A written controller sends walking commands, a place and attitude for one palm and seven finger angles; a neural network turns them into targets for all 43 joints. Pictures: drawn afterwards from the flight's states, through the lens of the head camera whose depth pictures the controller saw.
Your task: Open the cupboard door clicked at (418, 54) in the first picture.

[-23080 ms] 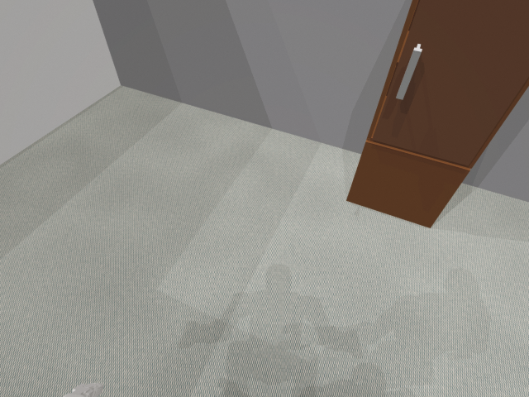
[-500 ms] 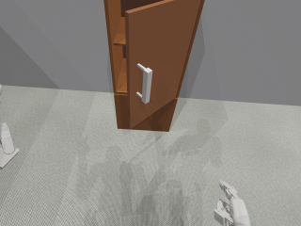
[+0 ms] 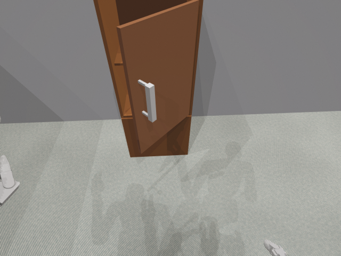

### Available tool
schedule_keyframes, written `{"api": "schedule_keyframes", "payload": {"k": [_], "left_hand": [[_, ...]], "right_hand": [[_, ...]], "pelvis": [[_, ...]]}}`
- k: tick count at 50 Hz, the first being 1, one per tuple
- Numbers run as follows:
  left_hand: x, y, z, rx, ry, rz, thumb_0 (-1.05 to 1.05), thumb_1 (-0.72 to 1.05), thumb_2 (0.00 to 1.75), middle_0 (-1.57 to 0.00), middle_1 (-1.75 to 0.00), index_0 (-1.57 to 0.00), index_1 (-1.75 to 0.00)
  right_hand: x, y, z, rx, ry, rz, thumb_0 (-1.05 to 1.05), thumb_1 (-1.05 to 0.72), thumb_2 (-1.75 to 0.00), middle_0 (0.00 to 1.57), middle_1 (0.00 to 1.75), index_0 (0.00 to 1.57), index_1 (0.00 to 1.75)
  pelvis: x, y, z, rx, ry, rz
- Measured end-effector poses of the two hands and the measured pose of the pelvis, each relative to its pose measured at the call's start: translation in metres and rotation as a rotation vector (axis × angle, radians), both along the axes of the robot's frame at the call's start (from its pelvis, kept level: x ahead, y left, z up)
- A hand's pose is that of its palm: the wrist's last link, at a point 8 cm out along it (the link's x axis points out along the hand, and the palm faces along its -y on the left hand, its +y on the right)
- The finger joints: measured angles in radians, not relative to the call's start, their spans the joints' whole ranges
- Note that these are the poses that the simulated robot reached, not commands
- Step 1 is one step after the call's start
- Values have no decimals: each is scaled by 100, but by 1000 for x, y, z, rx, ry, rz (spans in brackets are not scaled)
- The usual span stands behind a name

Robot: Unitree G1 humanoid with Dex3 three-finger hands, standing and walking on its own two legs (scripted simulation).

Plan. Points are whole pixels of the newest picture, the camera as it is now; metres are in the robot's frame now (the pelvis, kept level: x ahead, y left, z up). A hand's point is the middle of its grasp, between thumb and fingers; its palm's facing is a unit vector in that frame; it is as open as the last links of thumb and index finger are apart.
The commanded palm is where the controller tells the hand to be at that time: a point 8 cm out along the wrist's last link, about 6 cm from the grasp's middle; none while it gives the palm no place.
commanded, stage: let the arm hang, fingers relaxed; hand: left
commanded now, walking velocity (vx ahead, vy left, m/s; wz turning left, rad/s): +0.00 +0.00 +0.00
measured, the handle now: (146, 101) +0.66 +0.11 -0.02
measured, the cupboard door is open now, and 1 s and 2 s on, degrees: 45 45 45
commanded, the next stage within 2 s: look to check the result in 1.14 s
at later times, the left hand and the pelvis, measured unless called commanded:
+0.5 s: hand out of the picture -0.01 +0.21 -0.16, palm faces +0.06 -0.97 -0.23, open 7.0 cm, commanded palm none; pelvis -0.01 +0.01 +0.01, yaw +2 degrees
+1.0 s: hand out of the picture +0.04 +0.23 -0.15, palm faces +0.03 -0.97 -0.25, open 7.4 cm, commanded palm none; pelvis +0.00 +0.03 +0.01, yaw +1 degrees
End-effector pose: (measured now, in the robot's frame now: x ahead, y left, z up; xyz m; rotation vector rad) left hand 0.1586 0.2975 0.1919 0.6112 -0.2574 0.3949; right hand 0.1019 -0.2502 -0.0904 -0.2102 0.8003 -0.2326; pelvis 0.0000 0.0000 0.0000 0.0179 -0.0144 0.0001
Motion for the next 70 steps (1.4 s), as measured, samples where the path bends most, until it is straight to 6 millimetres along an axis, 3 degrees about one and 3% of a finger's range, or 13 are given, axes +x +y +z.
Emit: {"api": "schedule_keyframes", "payload": {"k": [2, 4, 7, 9, 11, 13, 16, 17, 25, 31, 39, 53, 70], "left_hand": [[3, 0, -1, -10, 7, 5, 1, 88, 90, -21, -30, -21, -30], [14, 4, -25, -27, 107, -2, 1, 88, 90, -21, -30, -21, -30], [28, 12, -108, -194, 415, 47, 0, 89, 90, -20, -30, -20, -30], [21, 7, -173, -325, 647, 90, 0, 90, 90, -20, -30, -20, -30], [-1, -10, -231, -430, 879, 110, 0, 90, 90, -20, -30, -20, -30], [-33, -34, -276, -514, 1088, 109, 1, 90, 90, -19, -30, -20, -30], [-89, -69, -318, -627, 1336, 104, 1, 90, 90, -20, -30, -20, -30], [-101, -69, -322, -673, 1343, 155, 0, 94, 90, -20, -30, -20, -30], [-172, -36, -323, -671, 1512, 322, -2, 97, 90, -21, -30, -21, -30], [-194, -18, -315, -643, 1582, 392, 0, 93, 90, -20, -30, -20, -30], [-174, -12, -312, -629, 1547, 374, 0, 91, 90, -20, -30, -20, -30], [-112, -24, -311, -617, 1434, 266, 0, 90, 90, -20, -30, -20, -30], [-107, -14, -305, -583, 1454, 314, 0, 90, 90, -20, -30, -20, -30]], "right_hand": [[6, 3, -2, 17, 0, 13, 1, -90, -90, 20, 30, 20, 30], [12, 5, -11, 42, 23, 63, 1, -90, -90, 20, 30, 20, 30], [15, 7, -31, 62, 110, 100, 1, -90, -90, 20, 30, 20, 30], [11, 10, -39, 66, 165, 106, 1, -90, -90, 20, 30, 21, 30], [4, 13, -40, 69, 206, 101, 1, -90, -90, 20, 30, 21, 30], [-7, 15, -38, 70, 246, 87, 1, -90, -90, 20, 30, 21, 30], [-28, 19, -35, 68, 327, 62, 1, -90, -90, 20, 30, 21, 30], [-37, 20, -35, 67, 362, 56, 1, -90, -90, 20, 30, 21, 30], [-99, 32, -39, 86, 597, 17, 1, -90, -90, 20, 30, 20, 30], [-125, 43, -44, 112, 667, -12, 1, -90, -90, 20, 30, 20, 30], [-125, 53, -48, 130, 665, -15, 1, -90, -90, 20, 30, 20, 30], [-75, 42, -45, 107, 541, -1, 0, -90, -90, 20, 30, 20, 30], [-53, 14, -39, 60, 554, 8, 0, -90, -90, 20, 30, 20, 30]], "pelvis": [[1, 0, 0, -7, 4, 2], [1, 3, -1, -15, 14, 27], [-1, 10, -7, -19, 17, 56], [-3, 11, -9, -7, 12, 58], [-4, 12, -8, 1, 3, 46], [-6, 11, -6, 4, -5, 36], [-8, 11, 0, 0, -11, 27], [-8, 10, 2, -4, -11, 31], [-8, 14, 10, -23, -6, 40], [-6, 22, 12, -20, -8, 35], [-3, 30, 13, -12, -10, 29], [5, 28, 14, -9, -13, 24], [18, 17, 16, -12, -6, 30]]}}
